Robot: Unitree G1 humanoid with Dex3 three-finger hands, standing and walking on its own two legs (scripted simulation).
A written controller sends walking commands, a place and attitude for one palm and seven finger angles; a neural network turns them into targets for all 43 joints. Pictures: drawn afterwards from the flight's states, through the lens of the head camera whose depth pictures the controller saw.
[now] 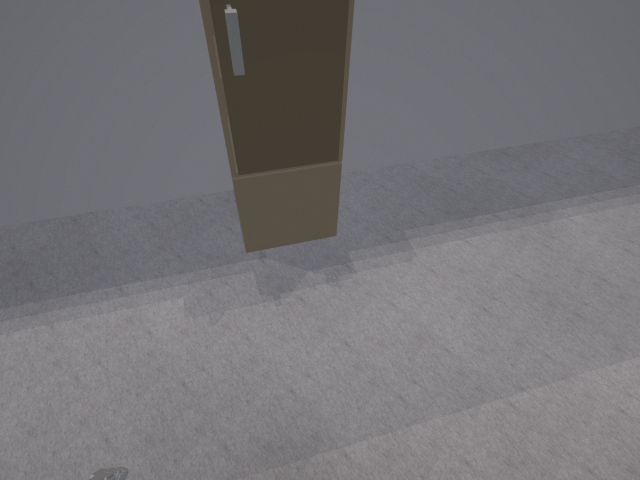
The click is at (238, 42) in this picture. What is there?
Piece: cupboard door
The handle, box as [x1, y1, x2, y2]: [224, 4, 244, 75]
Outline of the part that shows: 229,4 226,5 227,8 224,10 234,75 244,74 236,10 232,9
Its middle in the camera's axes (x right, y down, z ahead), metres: -0.22 -0.50 +0.97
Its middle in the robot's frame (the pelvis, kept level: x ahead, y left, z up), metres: +1.06 +0.28 +0.10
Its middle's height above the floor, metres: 0.86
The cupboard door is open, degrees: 0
